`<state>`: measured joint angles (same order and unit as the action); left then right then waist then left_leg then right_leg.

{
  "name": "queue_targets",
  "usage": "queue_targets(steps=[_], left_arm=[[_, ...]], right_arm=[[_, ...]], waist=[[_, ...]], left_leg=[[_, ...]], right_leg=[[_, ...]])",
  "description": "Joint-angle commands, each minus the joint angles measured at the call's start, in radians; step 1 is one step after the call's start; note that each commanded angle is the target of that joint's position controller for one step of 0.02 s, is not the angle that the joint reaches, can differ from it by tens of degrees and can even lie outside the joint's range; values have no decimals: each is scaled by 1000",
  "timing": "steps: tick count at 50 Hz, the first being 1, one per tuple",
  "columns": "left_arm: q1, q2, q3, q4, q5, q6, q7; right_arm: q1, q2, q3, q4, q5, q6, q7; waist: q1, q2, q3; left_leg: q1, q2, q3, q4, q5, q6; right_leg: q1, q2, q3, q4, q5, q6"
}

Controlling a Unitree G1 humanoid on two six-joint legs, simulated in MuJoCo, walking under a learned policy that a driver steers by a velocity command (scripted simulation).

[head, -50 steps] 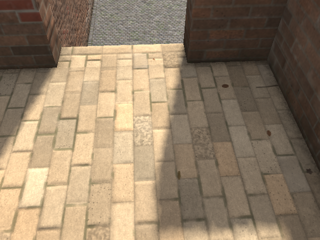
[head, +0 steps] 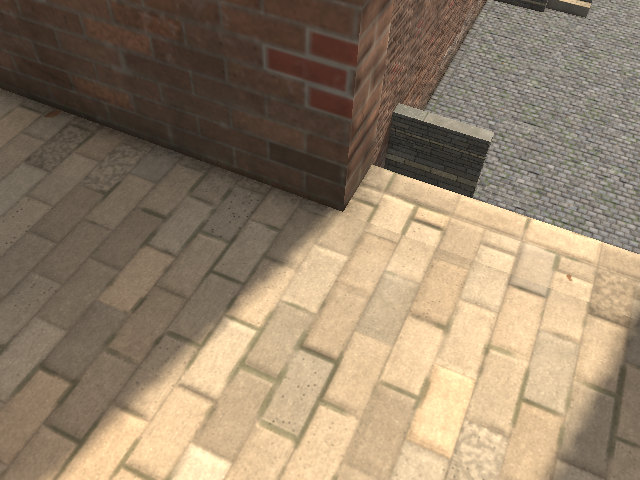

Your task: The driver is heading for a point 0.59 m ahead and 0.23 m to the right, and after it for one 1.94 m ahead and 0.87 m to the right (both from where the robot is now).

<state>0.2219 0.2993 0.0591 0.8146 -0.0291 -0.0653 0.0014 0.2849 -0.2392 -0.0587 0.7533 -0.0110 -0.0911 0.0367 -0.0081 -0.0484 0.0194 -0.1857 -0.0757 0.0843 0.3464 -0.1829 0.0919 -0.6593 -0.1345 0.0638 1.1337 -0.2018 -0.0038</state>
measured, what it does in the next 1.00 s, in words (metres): walks ahead, turning right: right foot, then left foot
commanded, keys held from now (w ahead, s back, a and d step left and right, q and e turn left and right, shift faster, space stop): w+e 1.00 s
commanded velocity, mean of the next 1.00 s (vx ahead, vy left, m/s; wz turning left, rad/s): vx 0.50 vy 0.00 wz -0.50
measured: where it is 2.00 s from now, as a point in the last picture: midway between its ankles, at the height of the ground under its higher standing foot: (504, 293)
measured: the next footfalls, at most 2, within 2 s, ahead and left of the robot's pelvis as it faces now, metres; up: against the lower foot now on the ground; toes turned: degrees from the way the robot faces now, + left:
right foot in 0.36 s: +0.35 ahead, -0.16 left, +0.00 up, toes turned -13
left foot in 0.84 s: +0.68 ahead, -0.07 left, +0.00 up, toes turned -33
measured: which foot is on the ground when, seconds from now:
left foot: down 0.00-0.34, up 0.36-0.82, down 0.84-1.00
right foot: up 0.00-0.34, down 0.36-0.84, up 0.86-1.00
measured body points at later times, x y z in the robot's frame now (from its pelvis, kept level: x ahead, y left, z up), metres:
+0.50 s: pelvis +0.28 -0.08 -0.01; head +0.31 -0.09 +0.44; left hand +0.47 +0.15 -0.11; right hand +0.33 -0.38 -0.12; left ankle +0.23 +0.09 -0.64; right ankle +0.31 -0.15 -0.74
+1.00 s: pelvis +0.56 -0.12 -0.01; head +0.58 -0.12 +0.44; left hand +0.80 +0.06 -0.12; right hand +0.51 -0.42 -0.10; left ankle +0.64 -0.04 -0.74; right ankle +0.43 -0.20 -0.64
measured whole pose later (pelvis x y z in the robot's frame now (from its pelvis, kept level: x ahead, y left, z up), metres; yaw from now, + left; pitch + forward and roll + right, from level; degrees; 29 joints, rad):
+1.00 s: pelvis +0.56 -0.12 -0.01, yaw -34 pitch +1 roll +1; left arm 0.30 0.33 0.07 0.69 -0.02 -0.02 0.00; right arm 0.21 -0.27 -0.06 0.72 -0.02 -0.11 0.01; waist -0.01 -0.05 0.02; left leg -0.28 -0.03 0.05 0.44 -0.18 0.02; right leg -0.50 -0.01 0.07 1.23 -0.36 0.00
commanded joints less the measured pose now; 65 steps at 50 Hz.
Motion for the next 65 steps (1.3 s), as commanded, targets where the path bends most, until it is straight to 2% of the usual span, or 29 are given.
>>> queue_targets(steps=[1, 6, 12, 15, 17, 18, 19, 20, 21, 23, 24, 27, 33, 38, 40, 41, 42, 43, 44, 45, 46, 47, 49, 54, 55, 56, 59, 62, 65], left_arm=[[32, 54, 21, -36, 2, 7, 5], [-75, 23, 11, -68, 8, -5, -19], [-215, -5, -6, -167, 10, -9, -63], [-156, 29, 11, -193, 8, -2, -76], [82, 114, 55, -152, 6, 3, -64], [227, 197, 86, -127, 11, 12, -41], [200, 282, 95, -135, 10, 4, -35], [247, 196, 73, -147, 15, -3, -34], [206, 151, 60, -146, 20, -8, -33], [65, 98, 43, -179, 13, -8, -34], [32, 80, 35, -198, 24, -8, -30], [22, 104, 41, -200, 19, -13, -18], [103, 137, 49, -170, 6, 7, 9], [129, 147, 51, -155, 6, 23, 25], [100, 140, 49, -161, 9, 29, 24], [99, 120, 43, -165, 20, 23, 19], [93, 62, 20, -184, 33, 16, 13], [233, -3, -4, -213, 5, 2, 8], [256, 101, 10, -179, -14, 2, 8], [149, 160, 29, -187, -9, 12, 8], [97, 156, 29, -196, 9, 21, 9], [57, 149, 33, -212, 22, 22, 8], [73, 115, 36, -210, 2, 35, -2], [6, 70, 17, -252, 15, 60, -4], [117, -4, -34, -171, 146, 14, -67], [71, -2, -24, -175, 139, -5, -86], [-110, 36, -26, -228, 98, -24, -97], [-167, 54, -31, -270, 92, -24, -73], [-142, 101, -18, -282, 79, -33, -70]], right_arm=[[-18, -124, -34, -36, -8, -29, -18], [-5, -138, -33, -3, -1, -25, -38], [66, -166, -42, 53, 13, 14, -54], [29, -210, -50, 42, 18, 35, -68], [-8, -233, -52, 32, 25, 43, -76], [-3, -208, -40, 15, 18, 30, -77], [124, -43, 11, -26, -12, -2, -49], [18, -128, -1, -35, 18, -45, -28], [-81, -167, -12, -73, 52, -62, -21], [-105, -160, -13, -73, 17, -65, -32], [-79, -166, -20, -73, 8, -51, -33], [-58, -135, -17, -76, -6, -16, -41], [-276, -88, 5, -129, 2, -16, -36], [-333, -155, -12, -160, 23, -44, -20], [-249, -178, -27, -141, 23, -56, -19], [-151, -209, -41, -122, 0, -55, -26], [11, -257, -55, -112, -18, -54, -37], [97, -338, -74, -75, -28, -38, -35], [84, -262, -64, -84, -6, -30, -32], [32, -197, -47, -99, 5, -25, -37], [-5, -170, -35, -99, 3, -21, -37], [-32, -156, -28, -89, -1, -21, -36], [-54, -126, -18, -77, -9, -25, -27], [-46, -181, -32, -25, -13, -37, -19], [-48, -47, 13, -72, -70, -58, -16], [-36, -89, 5, -65, -69, -57, -11], [11, -184, -8, -41, -54, -42, -2], [76, -190, -5, -3, -40, -33, 0], [48, -222, -7, 16, -43, -18, 0]], waist=[[14, 93, -8], [-29, 96, 32], [-77, 84, 81], [-16, 144, -1], [123, 146, -133], [188, 44, -223], [48, -211, -313], [135, -92, -418], [136, -44, -268], [44, 80, -108], [8, 59, -94], [-21, 32, -64], [64, -38, -44], [70, -69, -32], [20, -91, -48], [-25, -75, -106], [-97, 10, -243], [-34, 362, -349], [-51, 319, -313], [-77, 217, -180], [-67, 130, -115], [-49, 109, -59], [-15, 153, -45], [-21, 140, 7], [-7, 119, -62], [-20, 116, 9], [-67, 102, 23], [-79, 137, 54], [-7, 144, 48]], left_leg=[[35, 281, -125, -193, 333, 120], [116, 278, -17, -220, 321, 66], [329, 351, 40, -127, 495, 59], [335, 348, 90, 46, 946, 28], [232, 309, 117, 375, 1035, -8], [1, 254, 116, 679, 707, -48], [-470, 28, 4, 1042, -361, -108], [-577, 33, -208, 1127, -390, -82], [-637, 84, -210, 1082, -292, -59], [-551, 155, -181, 902, -177, -63], [-483, 176, -187, 864, -150, -74], [-434, 179, -153, 737, -99, -129], [-347, 95, -121, 294, 239, -163], [-314, 75, -180, 139, 161, -141], [-200, 71, -160, 94, 115, -102], [-34, 96, -165, 84, 107, -69], [231, 253, -309, 106, 32, -3], [541, 480, -799, 4, -166, 170], [516, 501, -900, -47, -385, 164], [401, 453, -718, -52, -335, 119], [279, 416, -575, -54, -167, 92], [180, 376, -481, -73, -35, 85], [88, 323, -341, -110, 86, 77], [60, 327, -166, -180, 185, 113], [96, 348, -189, -217, 56, 146], [66, 338, -160, -229, 47, 142], [79, 314, -76, -217, 57, 120], [215, 370, -93, -181, 101, 123], [218, 374, -71, -88, 345, 110]], right_leg=[[-67, 1, 76, -75, 145, 13], [-78, 39, 26, -340, 354, -2], [-168, 57, -75, -480, 208, -46], [20, 142, -176, -488, 58, -101], [369, 213, -183, -563, 78, -166], [669, 102, 18, -615, 112, -226], [1025, -162, 589, -669, 24, -422], [1079, -196, 751, -791, -46, -433], [975, -164, 592, -815, 7, -374], [675, -82, 384, -840, 202, -316], [587, -55, 337, -865, 263, -312], [450, -14, 252, -901, 374, -312], [385, 74, 177, -861, 247, -223], [515, 6, 348, -764, 89, -198], [521, 14, 376, -690, 128, -170], [481, 71, 339, -568, 178, -133], [350, 132, 253, -304, 71, -91], [-12, 263, 120, 23, -374, -28], [-128, 174, 136, 178, -366, -14], [-161, 137, 115, 213, -269, -3], [-118, 102, 84, 202, -208, 4], [-88, 76, 81, 156, -165, 6], [-9, 45, 60, 120, -126, 5], [-49, 15, 24, -66, -43, 32], [-17, 19, -22, -118, 46, 31], [-25, 25, -22, -171, 79, 27], [36, 46, -69, -355, 106, 12], [13, 72, -68, -473, 46, -22], [183, 142, -109, -599, 123, -96]])
Velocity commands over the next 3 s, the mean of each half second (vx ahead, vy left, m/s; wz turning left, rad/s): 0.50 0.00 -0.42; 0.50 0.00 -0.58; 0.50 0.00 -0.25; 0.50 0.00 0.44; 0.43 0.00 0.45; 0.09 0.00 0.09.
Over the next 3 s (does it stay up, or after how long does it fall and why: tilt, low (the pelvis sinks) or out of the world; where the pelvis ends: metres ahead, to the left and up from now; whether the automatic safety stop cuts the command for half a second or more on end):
stays up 1.15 -0.50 -0.01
